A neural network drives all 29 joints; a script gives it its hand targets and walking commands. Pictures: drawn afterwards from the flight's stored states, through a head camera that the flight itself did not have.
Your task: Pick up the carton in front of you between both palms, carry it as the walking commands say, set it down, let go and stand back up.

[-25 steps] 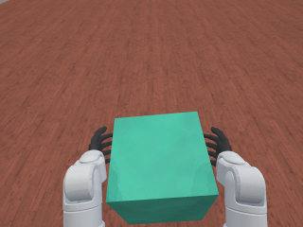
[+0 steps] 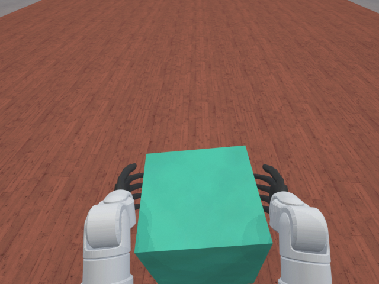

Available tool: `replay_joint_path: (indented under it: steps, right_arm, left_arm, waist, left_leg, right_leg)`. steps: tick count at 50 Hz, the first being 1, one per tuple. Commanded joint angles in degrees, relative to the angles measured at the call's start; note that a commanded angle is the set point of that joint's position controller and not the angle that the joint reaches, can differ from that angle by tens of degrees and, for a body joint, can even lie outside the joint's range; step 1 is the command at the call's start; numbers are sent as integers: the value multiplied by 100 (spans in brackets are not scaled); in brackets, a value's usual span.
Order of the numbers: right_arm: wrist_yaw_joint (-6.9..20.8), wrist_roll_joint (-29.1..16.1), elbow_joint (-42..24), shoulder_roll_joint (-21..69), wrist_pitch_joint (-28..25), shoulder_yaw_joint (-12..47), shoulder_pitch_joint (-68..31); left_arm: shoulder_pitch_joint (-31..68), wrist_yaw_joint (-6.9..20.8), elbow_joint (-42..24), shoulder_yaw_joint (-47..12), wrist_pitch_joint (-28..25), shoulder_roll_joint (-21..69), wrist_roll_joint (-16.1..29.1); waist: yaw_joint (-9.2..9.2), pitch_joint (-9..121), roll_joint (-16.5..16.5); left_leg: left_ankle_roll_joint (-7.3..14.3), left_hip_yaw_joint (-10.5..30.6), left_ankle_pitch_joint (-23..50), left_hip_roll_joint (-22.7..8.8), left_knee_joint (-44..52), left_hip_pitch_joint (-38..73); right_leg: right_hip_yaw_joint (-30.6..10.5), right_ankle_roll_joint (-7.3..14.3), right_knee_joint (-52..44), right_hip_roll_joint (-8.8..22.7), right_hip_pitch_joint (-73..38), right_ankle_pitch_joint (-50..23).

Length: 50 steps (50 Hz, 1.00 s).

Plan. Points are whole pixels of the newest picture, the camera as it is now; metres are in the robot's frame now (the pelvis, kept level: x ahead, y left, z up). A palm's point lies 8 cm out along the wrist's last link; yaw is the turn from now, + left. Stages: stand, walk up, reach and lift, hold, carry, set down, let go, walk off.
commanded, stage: carry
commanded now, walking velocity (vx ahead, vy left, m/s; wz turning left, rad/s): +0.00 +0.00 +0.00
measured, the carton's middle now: (201, 220) +0.27 +0.00 +0.01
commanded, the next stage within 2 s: hold in 1.58 s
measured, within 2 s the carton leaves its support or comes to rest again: neither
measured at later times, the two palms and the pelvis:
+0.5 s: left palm (129, 205) +0.28 +0.15 +0.05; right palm (269, 210) +0.28 -0.14 +0.05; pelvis +0.01 +0.01 +0.00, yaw +0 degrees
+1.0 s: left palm (130, 214) +0.26 +0.15 +0.05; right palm (274, 220) +0.26 -0.15 +0.04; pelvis -0.03 +0.00 +0.00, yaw -1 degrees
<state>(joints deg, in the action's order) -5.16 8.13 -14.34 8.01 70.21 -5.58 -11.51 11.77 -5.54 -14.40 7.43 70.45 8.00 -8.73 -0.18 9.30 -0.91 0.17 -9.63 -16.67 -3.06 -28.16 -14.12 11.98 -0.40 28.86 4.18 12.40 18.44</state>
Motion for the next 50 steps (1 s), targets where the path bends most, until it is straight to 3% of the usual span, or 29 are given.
replay_joint_path:
  steps: [1,9,17,26,31,37,41,50]
  right_arm:
    - [1513,-2363,56,5442,-5,3807,-2338]
    - [1554,-2270,108,5673,-431,4010,-2359]
    - [1591,-1921,463,5413,-1084,3789,-2046]
    - [1579,-1343,1067,5076,-2032,3224,-2103]
    - [1581,-906,1810,4959,-2646,2656,-2373]
    - [1663,-522,2705,5171,-3312,2127,-2781]
    - [1713,-549,2797,5388,-3407,2191,-2853]
    - [1682,-756,2346,5313,-3024,2516,-2554]
  left_arm:
    - [2532,1658,-75,-4094,52,5229,2532]
    - [2404,1705,144,-4164,-422,5472,2375]
    - [2097,1731,489,-3931,-1084,5252,2012]
    - [2119,1743,1199,-3367,-2043,4913,1422]
    - [2322,1728,1968,-2759,-2651,4785,944]
    - [2710,1801,2849,-2203,-3316,4979,522]
    - [2778,1857,2927,-2283,-3404,5197,548]
    - [2498,1816,2488,-2608,-3025,5137,758]
  waist:
    - [1,1089,375]
    - [5,1338,143]
    - [13,1216,111]
    - [14,915,81]
    - [13,736,105]
    - [14,723,100]
    - [19,831,98]
    - [30,852,90]
  left_leg:
    - [23,539,4656,-798,-99,742]
    - [32,456,4371,-673,-273,786]
    - [55,458,3936,-669,-207,780]
    - [92,490,2644,-677,-11,458]
    - [90,554,1916,-680,221,362]
    - [99,578,1501,-658,343,308]
    - [103,584,1456,-654,345,341]
    - [102,586,1487,-665,339,283]
  right_leg:
    - [-426,-163,159,527,-399,-3041]
    - [-443,-125,213,518,-652,-3593]
    - [-481,-100,149,566,-629,-3489]
    - [-547,-7,-50,619,-446,-2529]
    - [-616,49,-306,613,-341,-1772]
    - [-675,107,-433,604,-266,-1388]
    - [-686,118,-442,606,-251,-1357]
    - [-688,110,-443,609,-191,-1402]
